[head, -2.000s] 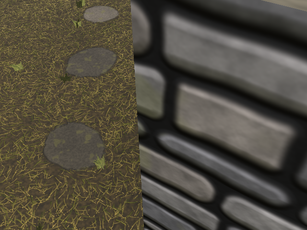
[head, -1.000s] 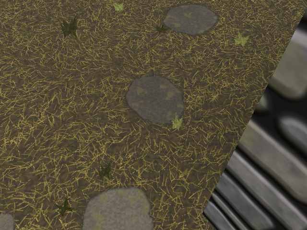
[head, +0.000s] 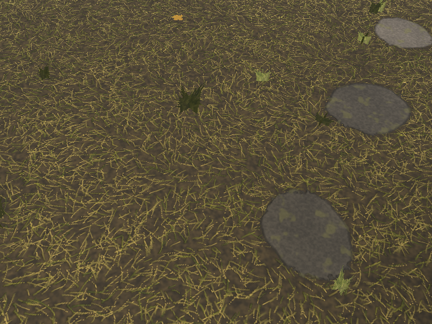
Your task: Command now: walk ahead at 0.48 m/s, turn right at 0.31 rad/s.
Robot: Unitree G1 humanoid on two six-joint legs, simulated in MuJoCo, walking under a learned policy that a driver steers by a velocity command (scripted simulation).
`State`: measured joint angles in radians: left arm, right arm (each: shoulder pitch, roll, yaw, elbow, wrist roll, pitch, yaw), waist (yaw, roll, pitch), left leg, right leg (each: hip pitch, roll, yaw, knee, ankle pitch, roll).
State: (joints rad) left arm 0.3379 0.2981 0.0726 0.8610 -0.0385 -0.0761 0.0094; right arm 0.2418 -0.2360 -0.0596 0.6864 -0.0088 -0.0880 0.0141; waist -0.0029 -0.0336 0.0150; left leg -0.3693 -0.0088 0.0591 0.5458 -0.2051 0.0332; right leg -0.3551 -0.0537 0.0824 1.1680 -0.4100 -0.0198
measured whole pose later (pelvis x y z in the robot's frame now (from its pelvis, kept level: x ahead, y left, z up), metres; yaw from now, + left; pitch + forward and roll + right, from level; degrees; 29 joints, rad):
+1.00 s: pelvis +0.56 -0.10 +0.00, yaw -34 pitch +3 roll +1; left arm 0.34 0.29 0.08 0.72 -0.03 -0.03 0.02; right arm 0.11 -0.26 -0.07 0.71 0.00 -0.13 0.02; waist 0.04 -0.03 0.00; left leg -0.43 -0.03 0.00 0.55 -0.17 0.01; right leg -0.28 0.08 0.20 1.02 -0.52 -0.03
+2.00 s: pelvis +0.96 -0.44 -0.02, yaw -33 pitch +2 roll -1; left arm 0.33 0.28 0.07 0.85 0.00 -0.06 0.02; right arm 0.08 -0.27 -0.05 0.73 0.02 -0.04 0.06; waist 0.04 0.02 0.04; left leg -0.52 0.00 0.05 0.60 -0.11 0.10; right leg 0.03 -0.05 -0.21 0.55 -0.46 0.02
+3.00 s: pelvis +1.46 -0.63 -0.01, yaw -2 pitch +2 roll -1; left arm 0.36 0.31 0.05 0.93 -0.01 -0.06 -0.01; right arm 0.07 -0.27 -0.05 0.58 0.01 -0.04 0.03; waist 0.07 0.01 0.06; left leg -0.49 0.00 0.03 0.61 -0.14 0.08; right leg -0.04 -0.09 -0.12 0.71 -0.46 0.02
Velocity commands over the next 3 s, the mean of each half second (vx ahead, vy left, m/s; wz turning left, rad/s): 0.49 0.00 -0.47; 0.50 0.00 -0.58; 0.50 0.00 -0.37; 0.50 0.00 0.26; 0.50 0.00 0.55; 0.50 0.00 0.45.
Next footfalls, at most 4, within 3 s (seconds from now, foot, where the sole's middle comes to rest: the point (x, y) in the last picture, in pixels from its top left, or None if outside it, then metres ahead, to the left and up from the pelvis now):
0.44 right None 0.39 -0.16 -0.77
0.94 left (236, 250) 0.72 -0.06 -0.77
1.44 right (347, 241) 0.76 -0.44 -0.77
1.98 left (331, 157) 1.14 -0.45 -0.77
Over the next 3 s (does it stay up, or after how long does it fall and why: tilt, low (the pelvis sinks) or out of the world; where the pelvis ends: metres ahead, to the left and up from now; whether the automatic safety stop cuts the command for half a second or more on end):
stays up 1.46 -0.63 -0.01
